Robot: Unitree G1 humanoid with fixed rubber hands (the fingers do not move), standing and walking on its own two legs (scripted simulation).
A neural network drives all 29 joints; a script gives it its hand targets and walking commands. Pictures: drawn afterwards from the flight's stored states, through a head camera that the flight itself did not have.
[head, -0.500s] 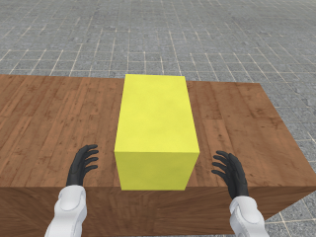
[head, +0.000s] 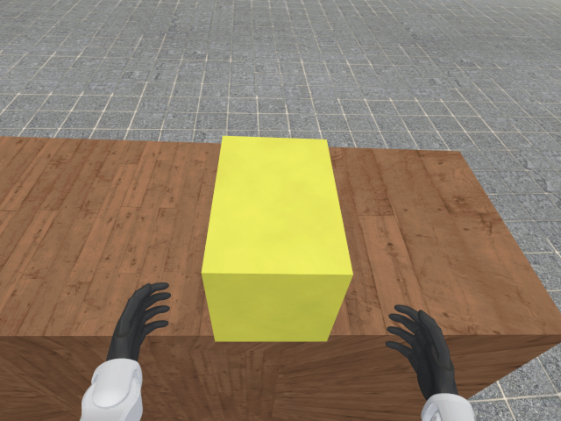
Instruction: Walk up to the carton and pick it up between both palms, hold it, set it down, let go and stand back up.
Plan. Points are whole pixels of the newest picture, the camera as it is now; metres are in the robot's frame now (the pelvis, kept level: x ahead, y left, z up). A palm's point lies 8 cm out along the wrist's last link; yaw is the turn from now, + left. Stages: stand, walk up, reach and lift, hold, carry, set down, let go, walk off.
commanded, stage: set down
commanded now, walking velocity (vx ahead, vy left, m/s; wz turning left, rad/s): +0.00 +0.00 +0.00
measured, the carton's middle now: (273, 236) +0.43 +0.03 +0.00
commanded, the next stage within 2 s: let go in 1.38 s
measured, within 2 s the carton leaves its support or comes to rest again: neither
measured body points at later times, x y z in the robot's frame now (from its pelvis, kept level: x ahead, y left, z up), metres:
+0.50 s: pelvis +0.01 +0.00 +0.00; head +0.04 +0.02 +0.45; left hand +0.23 +0.22 -0.02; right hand +0.22 -0.19 -0.02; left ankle +0.04 +0.14 -0.75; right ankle +0.01 -0.09 -0.75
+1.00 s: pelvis +0.02 +0.00 +0.00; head +0.04 +0.02 +0.45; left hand +0.23 +0.23 -0.04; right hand +0.20 -0.19 -0.06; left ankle +0.04 +0.14 -0.75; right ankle +0.01 -0.09 -0.75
